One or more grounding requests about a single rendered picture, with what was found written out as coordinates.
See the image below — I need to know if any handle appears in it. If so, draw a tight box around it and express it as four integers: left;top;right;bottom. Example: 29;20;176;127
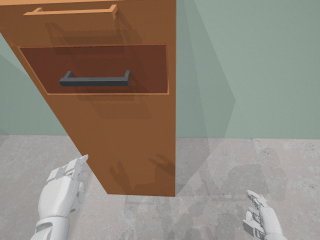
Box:
23;9;116;24
59;70;131;87

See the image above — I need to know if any robot left hand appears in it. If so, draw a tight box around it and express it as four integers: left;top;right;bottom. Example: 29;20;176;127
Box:
38;154;89;220

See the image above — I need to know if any left robot forearm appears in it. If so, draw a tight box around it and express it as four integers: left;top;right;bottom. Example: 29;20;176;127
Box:
30;216;70;240

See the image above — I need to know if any robot right hand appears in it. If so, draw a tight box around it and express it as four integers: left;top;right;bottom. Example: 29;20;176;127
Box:
243;190;284;240

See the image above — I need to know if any cabinet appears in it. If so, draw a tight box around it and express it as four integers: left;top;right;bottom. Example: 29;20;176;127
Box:
0;0;177;197

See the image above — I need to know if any drawer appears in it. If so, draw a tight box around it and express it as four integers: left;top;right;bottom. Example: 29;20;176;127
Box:
20;42;169;94

